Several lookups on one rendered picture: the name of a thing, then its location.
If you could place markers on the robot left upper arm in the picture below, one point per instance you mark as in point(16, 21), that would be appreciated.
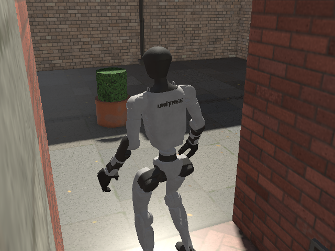
point(135, 106)

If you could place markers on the right robot forearm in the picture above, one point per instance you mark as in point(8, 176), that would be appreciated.
point(194, 135)

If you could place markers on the robot left hand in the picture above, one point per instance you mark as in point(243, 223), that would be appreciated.
point(104, 180)

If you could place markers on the left robot forearm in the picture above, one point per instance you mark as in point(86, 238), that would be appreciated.
point(119, 158)

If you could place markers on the robot right hand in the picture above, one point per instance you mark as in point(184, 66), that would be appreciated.
point(187, 145)

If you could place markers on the robot head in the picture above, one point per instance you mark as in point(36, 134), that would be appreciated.
point(157, 61)

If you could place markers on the humanoid robot torso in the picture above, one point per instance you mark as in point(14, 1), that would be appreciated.
point(164, 121)

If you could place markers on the robot right upper arm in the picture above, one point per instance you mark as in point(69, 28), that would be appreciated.
point(193, 107)

